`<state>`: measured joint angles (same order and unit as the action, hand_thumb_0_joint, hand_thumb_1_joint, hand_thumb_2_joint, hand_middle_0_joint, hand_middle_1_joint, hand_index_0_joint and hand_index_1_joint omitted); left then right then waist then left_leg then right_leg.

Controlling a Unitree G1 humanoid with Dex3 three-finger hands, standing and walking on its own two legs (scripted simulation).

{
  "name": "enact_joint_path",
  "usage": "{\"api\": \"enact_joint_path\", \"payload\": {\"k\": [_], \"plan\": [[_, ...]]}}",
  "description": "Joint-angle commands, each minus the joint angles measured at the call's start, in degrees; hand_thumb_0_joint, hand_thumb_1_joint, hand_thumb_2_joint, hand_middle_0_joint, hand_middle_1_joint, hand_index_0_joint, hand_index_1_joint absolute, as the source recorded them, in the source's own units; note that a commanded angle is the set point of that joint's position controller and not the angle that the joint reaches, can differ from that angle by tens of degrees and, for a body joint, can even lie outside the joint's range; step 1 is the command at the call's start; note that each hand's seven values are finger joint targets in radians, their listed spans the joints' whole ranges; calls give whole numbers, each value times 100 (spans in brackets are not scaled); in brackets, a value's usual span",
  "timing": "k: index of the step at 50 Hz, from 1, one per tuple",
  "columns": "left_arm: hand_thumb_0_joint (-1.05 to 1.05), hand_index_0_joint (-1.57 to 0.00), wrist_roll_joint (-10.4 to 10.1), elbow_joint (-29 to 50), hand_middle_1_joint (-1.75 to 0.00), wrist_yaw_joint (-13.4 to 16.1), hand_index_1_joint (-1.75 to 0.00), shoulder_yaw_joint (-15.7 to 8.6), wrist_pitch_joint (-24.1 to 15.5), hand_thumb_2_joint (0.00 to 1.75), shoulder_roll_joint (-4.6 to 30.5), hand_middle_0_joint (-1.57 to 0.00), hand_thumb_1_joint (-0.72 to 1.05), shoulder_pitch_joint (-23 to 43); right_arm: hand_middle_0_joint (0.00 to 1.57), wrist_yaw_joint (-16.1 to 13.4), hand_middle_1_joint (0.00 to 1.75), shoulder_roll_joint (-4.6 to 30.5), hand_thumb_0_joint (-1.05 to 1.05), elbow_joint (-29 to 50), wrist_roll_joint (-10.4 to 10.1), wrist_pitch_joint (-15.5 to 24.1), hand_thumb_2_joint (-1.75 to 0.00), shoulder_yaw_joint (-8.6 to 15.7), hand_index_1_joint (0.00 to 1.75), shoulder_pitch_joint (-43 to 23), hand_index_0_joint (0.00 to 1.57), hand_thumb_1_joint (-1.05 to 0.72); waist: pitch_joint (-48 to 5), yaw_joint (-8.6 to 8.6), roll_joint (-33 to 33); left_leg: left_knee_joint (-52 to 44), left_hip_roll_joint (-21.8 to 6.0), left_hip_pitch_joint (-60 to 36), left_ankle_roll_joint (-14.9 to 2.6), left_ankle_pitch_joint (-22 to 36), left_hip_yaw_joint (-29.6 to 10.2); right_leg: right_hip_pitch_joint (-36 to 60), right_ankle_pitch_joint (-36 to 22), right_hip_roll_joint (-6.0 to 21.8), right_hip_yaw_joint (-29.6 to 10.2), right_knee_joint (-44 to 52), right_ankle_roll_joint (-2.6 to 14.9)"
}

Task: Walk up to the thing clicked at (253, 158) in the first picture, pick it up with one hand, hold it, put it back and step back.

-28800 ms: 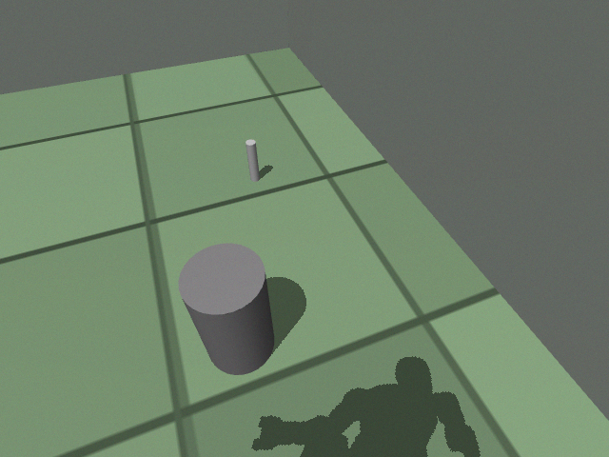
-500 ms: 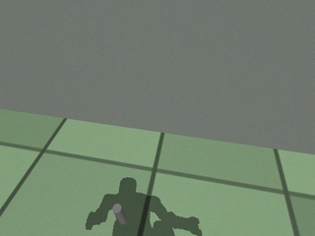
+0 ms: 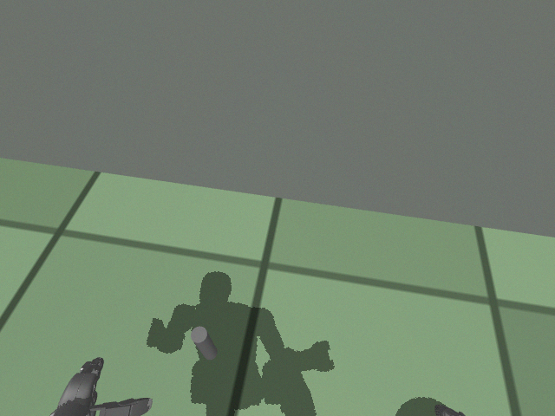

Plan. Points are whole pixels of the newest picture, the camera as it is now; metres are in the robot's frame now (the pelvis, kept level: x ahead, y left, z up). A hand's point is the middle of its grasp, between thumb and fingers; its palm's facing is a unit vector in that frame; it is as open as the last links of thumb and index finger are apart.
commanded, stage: go down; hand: left
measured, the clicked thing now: (205, 344) +0.38 +0.24 -0.65
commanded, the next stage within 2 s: none
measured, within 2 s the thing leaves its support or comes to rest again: neither
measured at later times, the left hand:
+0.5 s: hand out of the picture +0.15 +0.28 -0.17, palm faces +0.07 -0.94 -0.34, open 17.3 cm
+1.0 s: hand (98, 401) +0.18 +0.33 -0.23, palm faces +0.17 -0.95 -0.27, open 17.3 cm
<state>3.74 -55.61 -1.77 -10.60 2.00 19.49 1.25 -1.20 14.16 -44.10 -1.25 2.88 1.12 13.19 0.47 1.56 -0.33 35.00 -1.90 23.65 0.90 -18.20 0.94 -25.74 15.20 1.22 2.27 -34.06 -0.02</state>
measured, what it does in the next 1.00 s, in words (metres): lowers itself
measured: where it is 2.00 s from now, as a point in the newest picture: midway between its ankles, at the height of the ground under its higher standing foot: outside the picture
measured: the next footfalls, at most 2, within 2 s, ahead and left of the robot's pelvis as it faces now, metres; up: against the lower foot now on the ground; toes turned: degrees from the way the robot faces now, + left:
none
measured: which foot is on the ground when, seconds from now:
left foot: down 0.00-1.00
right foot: down 0.00-1.00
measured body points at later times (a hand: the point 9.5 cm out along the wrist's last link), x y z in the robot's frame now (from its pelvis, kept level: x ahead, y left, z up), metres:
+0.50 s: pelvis +0.01 +0.02 -0.05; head +0.08 +0.04 +0.39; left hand +0.15 +0.33 -0.15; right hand +0.17 -0.23 -0.14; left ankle -0.01 +0.13 -0.73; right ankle +0.02 -0.12 -0.73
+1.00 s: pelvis -0.03 +0.01 -0.13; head +0.10 +0.04 +0.30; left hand +0.17 +0.38 -0.21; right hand +0.16 -0.24 -0.22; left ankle -0.01 +0.13 -0.73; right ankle +0.02 -0.12 -0.73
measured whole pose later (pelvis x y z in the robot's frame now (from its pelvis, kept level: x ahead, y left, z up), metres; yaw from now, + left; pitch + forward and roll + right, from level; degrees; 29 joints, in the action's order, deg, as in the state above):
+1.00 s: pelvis -0.03 +0.01 -0.13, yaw +1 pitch +24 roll -3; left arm -4.8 -32.2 -13.0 -23.2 -1.8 26.0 -6.1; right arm -3.3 16.1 -32.3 0.0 13.5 0.2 10.9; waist -8.5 1.6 -0.8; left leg 81.6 -1.4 69.8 0.0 -36.1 -1.9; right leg -70.3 31.9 2.7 3.4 -78.1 -0.8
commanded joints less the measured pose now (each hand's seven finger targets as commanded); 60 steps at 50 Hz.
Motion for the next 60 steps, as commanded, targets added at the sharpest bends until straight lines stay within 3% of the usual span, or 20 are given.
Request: {"api": "enact_joint_path", "payload": {"k": [1,8,12,18,19,21,23,24,27,31,35,37,41,49,53,55,57,58,59,60], "plan": [[0,-6,0,834,-4,-1,-4,-383,252,7,1164,-6,-25,-383,20,-86,30,967,0,1041,-41,279,-90,342,30,-104,20,-91,-1222,-123,53,63,248,286,-123,901,19,477,-579,-115,9,-26,107],[0,-7,-82,2491,-6,-39,-7,-297,353,4,996,-7,-50,-362,20,-145,30,912,0,1386,-12,567,-89,403,30,74,20,-87,-1603,-5,370,761,129,681,-73,750,-127,-408,-387,-135,55,-880,116],[0,-8,-111,3039,-5,-32,-6,-387,567,2,1030,-8,-54,-951,20,-188,30,927,0,1527,-23,679,-89,404,30,103,20,-86,-1665,14,432,990,81,909,-48,625,-227,-741,-217,-149,76,-1186,117],[0,-9,-165,3462,-5,5,-5,-536,1019,1,1014,-9,-56,-1837,20,-299,30,873,0,1674,-4,790,-89,313,30,96,20,-87,-1826,37,452,1389,43,1129,-28,1079,-292,-900,-461,-136,103,-1570,115],[0,-9,-186,4200,-5,-1,-6,-501,1042,1,1078,-9,-56,-1560,20,-313,30,876,0,1790,-6,813,-89,336,30,37,20,-86,-2011,15,570,1467,35,1064,-32,1231,-303,-935,-557,-128,107,-1630,128],[0,-8,-200,3817,-4,3,-5,-535,1212,2,974,-9,-54,-2055,20,-356,30,862,0,1736,11,821,-89,319,30,124,20,-87,-1918,68,424,1617,40,1180,-48,1419,-290,-962,-699,-133,132,-1721,110],[0,-9,-242,4641,-4,-10,-5,-511,1226,1,1056,-9,-54,-1678,20,-375,30,821,0,1910,25,862,-89,308,30,32,20,-87,-2064,51,665,1724,45,1262,-36,1401,-321,-1102,-663,-118,109,-1828,117],[0,-8,-237,4134,-3,5,-4,-637,1289,1,1046,-9,-53,-2015,20,-388,30,842,0,1787,34,862,-89,316,30,124,20,-87,-1962,62,518,1736,36,1326,-38,1350,-326,-1098,-594,-129,133,-1855,121],[0,-8,-290,4740,-4,-36,-5,-627,1267,2,1075,-9,-53,-1846,20,-407,30,787,0,1986,40,915,-89,289,30,44,20,-88,-2091,71,577,1893,61,1487,-52,1206,-319,-1198,-557,-116,123,-1965,124],[0,-8,-338,4388,-3,-100,-4,-816,1261,2,1128,-9,-53,-2261,20,-417,30,785,0,1946,59,959,-90,283,30,56,20,-90,-1912,40,575,1985,76,1811,-60,838,-334,-1454,-261,-117,127,-2102,127],[0,-8,-432,4784,-4,-246,-4,-929,980,3,1202,-8,-51,-2079,20,-401,30,784,0,2040,73,1029,-90,303,30,16,20,-90,-2152,-4,637,2267,84,1957,-56,1069,-360,-1618,-425,-108,127,-2390,140],[0,-8,-482,4264,-4,-313,-4,-1049,905,3,1183,-8,-49,-2386,20,-375,30,818,0,1983,72,1048,-90,305,30,6,20,-91,-1977,0,522,2344,87,2180,-73,837,-350,-1817,-223,-116,127,-2478,142],[0,-7,-581,3947,-3,-465,-4,-1380,448,3,1489,-8,-49,-1531,20,-352,30,866,0,1952,83,1135,-91,310,30,-31,20,-94,-1934,131,285,2804,119,2860,-163,188,-277,-2242,93,-60,8,-2707,103],[0,-9,-987,3117,-6,-1399,-5,-2069,-1209,0,2438,-9,-57,49,20,-327,30,1151,0,1760,57,1351,-90,289,30,-118,20,-93,-2863,-57,782,3735,153,3847,-148,-768,-362,-3723,975,6,-133,-3987,159],[0,-8,-1060,2466,-6,-1815,-6,-2165,-1568,1,2553,-8,-60,568,20,-349,30,1338,0,1551,73,1266,-90,318,30,-2,20,-90,-3359,-59,920,4055,114,3933,-83,-621,-530,-4248,866,4,-41,-4486,191],[0,-8,-1109,1757,-7,-1924,-7,-2638,-1628,2,2945,-8,-61,224,20,-329,30,1395,0,1503,64,1205,-90,266,30,-77,20,-89,-3421,-290,768,4206,135,4184,-113,-493,-537,-4325,813,-6,-14,-4660,205],[0,-7,-1185,1964,-6,-2078,-7,-2719,-1803,3,3041,-8,-60,731,20,-309,30,1385,0,1444,93,1138,-90,289,30,-17,20,-89,-3790,-264,694,4474,182,4409,-148,-265,-463,-4156,652,13,-66,-4749,211],[0,-7,-1188,1338,-7,-2174,-7,-2707,-1798,3,2912,-8,-61,395,20,-296,30,1406,0,1427,89,1115,-90,273,30,-68,20,-89,-3590,-243,555,4528,172,4533,-162,-291,-487,-4384,698,-13,-7,-4853,219],[0,-7,-1237,1496,-7,-2285,-8,-2683,-1892,4,2944,-7,-60,821,20,-276,30,1458,0,1431,92,1117,-90,285,30,-143,20,-89,-3548,-194,674,4613,158,4630,-150,-394,-528,-4667,789,-13,12,-5020,235],[0,-7,-1256,1508,-7,-2341,-8,-2945,-1995,4,3268,-8,-61,994,20,-277,30,1503,0,1394,99,1109,-90,289,30,-115,20,-89,-3698,-275,744,4735,159,4623,-153,-268,-532,-4774,723,-5,8,-5130,237]]}}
